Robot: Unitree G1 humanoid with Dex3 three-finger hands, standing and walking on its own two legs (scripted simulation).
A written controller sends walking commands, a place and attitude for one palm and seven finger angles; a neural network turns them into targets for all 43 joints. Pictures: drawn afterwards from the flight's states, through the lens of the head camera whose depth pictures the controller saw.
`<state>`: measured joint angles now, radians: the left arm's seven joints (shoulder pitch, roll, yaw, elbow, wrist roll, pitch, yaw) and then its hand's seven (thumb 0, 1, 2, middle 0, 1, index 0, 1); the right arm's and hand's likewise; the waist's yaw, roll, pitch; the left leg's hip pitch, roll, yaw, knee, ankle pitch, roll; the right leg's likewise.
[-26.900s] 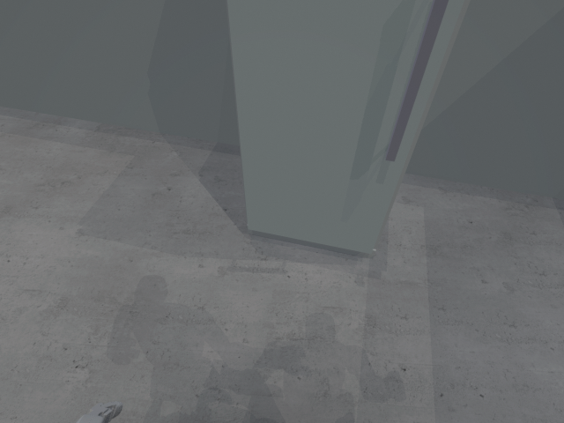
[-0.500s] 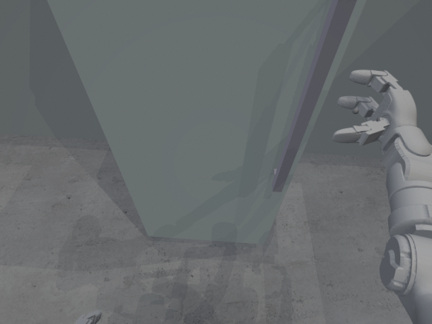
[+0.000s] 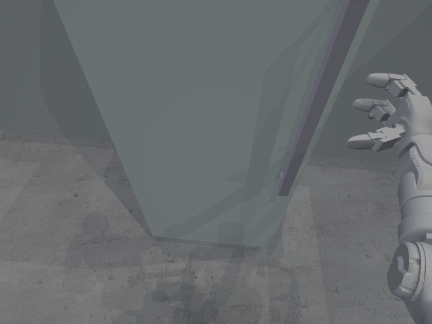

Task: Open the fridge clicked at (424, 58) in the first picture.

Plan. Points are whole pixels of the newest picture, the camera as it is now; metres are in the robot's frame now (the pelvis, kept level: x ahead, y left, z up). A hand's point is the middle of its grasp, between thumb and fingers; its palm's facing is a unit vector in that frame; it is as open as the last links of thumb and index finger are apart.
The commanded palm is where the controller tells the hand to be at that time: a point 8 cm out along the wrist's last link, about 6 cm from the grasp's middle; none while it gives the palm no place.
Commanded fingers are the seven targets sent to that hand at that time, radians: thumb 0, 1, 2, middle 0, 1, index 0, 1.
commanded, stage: move the hooked fingers beside the handle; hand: right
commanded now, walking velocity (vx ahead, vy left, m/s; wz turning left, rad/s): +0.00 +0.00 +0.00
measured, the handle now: (305, 120) +0.51 -0.11 +0.11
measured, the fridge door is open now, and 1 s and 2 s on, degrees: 0 0 0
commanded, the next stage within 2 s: feel for the door with the fingertips in 0.86 s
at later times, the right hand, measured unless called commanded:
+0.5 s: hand (361, 110) +0.48 -0.19 +0.17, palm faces +0.01 +1.00 +0.01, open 14.0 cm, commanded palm +0.45 -0.24 +0.17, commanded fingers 0.00 0.50 -0.30 0.30 1.20 0.30 1.20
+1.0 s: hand (364, 118) +0.46 -0.19 +0.17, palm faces +0.00 +1.00 +0.04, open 14.0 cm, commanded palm +0.43 -0.24 +0.17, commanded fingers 0.00 0.50 -0.30 0.30 1.20 0.30 1.20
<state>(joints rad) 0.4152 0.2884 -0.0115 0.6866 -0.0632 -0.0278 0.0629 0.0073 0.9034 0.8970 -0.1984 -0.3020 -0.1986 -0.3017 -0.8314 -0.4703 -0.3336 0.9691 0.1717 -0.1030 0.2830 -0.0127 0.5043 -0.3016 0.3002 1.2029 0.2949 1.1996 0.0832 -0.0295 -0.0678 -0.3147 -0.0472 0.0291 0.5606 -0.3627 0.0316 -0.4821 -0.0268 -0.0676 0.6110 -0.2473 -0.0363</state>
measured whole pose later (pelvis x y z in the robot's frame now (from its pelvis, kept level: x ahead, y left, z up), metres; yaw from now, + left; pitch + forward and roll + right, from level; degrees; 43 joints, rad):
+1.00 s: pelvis +0.00 -0.01 +0.00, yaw +0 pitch +7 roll +2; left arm 0.36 0.28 -0.02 0.65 -0.06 -0.03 0.05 0.01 0.90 0.90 -0.20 -0.30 -0.20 -0.30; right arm -0.86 -0.43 -0.31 1.00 0.17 -0.06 0.25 -0.01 0.51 -0.30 0.30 1.20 0.30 1.20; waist 0.08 -0.04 -0.08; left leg -0.34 -0.04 0.04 0.59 -0.37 0.02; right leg -0.51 -0.02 -0.06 0.64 -0.26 -0.05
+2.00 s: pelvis -0.01 +0.01 +0.00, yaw -2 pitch +8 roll +1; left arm 0.38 0.29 -0.01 0.70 -0.05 -0.06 0.04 0.01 0.90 0.90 -0.20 -0.30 -0.20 -0.30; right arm -1.04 -0.42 -0.27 1.16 0.14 -0.12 0.18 -0.01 0.51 -0.30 0.36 1.24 0.35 1.25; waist 0.11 -0.04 -0.06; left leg -0.39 -0.05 0.06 0.61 -0.37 0.04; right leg -0.56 -0.02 -0.03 0.64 -0.23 -0.02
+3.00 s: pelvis -0.01 +0.01 +0.00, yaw -1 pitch +7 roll +1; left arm 0.41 0.28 -0.02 0.70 -0.04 -0.06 0.03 0.01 0.90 0.90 -0.20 -0.30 -0.20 -0.30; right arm -0.96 -0.32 -0.24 1.07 0.13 -0.12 0.10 -0.01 0.50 -0.30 0.32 1.21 0.32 1.22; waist 0.10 -0.04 -0.06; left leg -0.36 -0.05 0.04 0.61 -0.37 0.05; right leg -0.52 -0.03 -0.05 0.63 -0.23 -0.02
